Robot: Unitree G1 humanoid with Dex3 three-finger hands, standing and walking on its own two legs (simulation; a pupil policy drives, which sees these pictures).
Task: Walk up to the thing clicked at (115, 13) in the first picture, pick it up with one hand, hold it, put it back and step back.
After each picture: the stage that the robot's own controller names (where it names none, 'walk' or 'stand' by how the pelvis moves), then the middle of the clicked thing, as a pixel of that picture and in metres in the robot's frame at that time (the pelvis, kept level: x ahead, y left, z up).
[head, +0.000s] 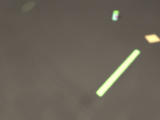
stand; (115, 15) +2.05 -0.51 -0.72
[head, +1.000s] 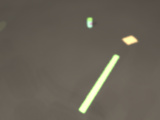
walk; (89, 22) +1.96 -0.03 -0.70
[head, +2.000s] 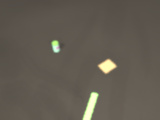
walk; (55, 46) +1.32 +0.36 -0.72
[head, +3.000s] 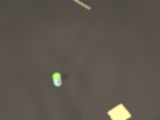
walk; (57, 79) +0.86 +0.27 -0.72
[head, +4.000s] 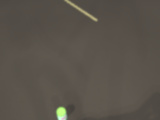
walk; (61, 114) +0.52 +0.17 -0.69
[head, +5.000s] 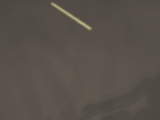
stand; out of the picture +0.35 +0.18 -0.71
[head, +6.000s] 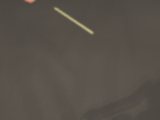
stand; out of the picture +0.35 +0.16 -0.72
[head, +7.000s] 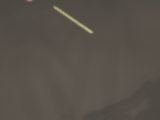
stand; out of the picture +0.35 +0.17 -0.73
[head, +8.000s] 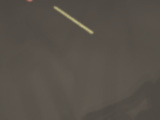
stand; out of the picture +0.34 +0.17 -0.73
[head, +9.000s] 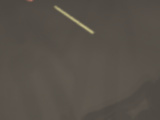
stand; out of the picture +0.34 +0.17 -0.73
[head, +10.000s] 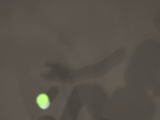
go down; (43, 101) +0.38 +0.19 -0.56
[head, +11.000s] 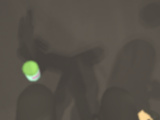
go down; (32, 71) +0.42 +0.23 -0.33
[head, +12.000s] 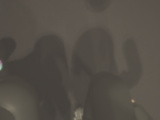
close in; out of the picture +0.39 +0.27 -0.24
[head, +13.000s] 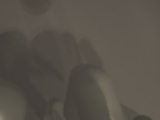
close; out of the picture +0.39 +0.28 -0.21
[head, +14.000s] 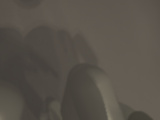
close; out of the picture +0.38 +0.29 -0.22
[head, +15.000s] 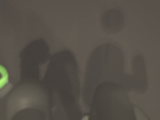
lift; out of the picture +0.31 +0.28 -0.10
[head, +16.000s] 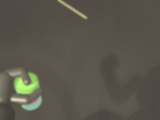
hold; (29, 92) +0.32 +0.17 +0.03
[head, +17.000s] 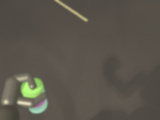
hold; (35, 96) +0.32 +0.17 -0.01
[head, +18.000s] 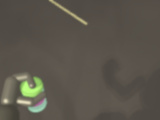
hold; (34, 95) +0.32 +0.17 +0.00
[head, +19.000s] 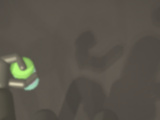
crouch; (25, 74) +0.38 +0.19 -0.07
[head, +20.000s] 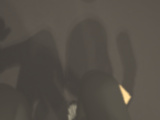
lower; out of the picture +0.42 +0.28 -0.18
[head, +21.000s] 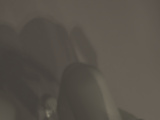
lower; out of the picture +0.42 +0.31 -0.22
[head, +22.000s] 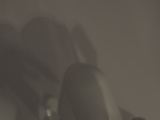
lower; out of the picture +0.42 +0.31 -0.22
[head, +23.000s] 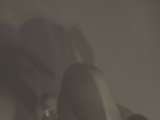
lower; out of the picture +0.42 +0.31 -0.23
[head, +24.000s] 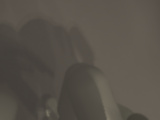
lower; out of the picture +0.41 +0.31 -0.23
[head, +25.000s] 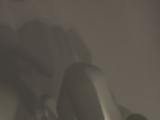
withdraw; out of the picture +0.40 +0.29 -0.23
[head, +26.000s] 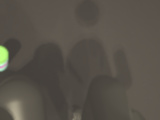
stand; out of the picture +0.42 +0.26 -0.26
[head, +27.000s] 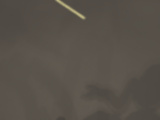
stand; out of the picture +0.37 +0.17 -0.64
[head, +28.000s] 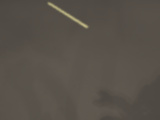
stand; out of the picture +0.39 +0.18 -0.67
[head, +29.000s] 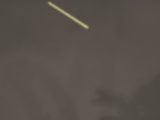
stand; out of the picture +0.38 +0.17 -0.67
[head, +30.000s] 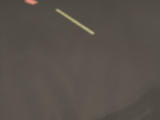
stand; out of the picture +0.41 +0.17 -0.72
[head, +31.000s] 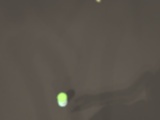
walk; (62, 99) +0.51 +0.12 -0.70
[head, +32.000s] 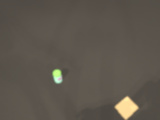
walk; (57, 76) +0.76 +0.23 -0.69
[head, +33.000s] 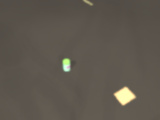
stand; (66, 65) +1.04 +0.16 -0.70
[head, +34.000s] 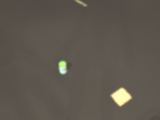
stand; (62, 67) +1.02 +0.18 -0.72
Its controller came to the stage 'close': yes
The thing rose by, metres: 0.70
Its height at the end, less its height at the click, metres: +0.00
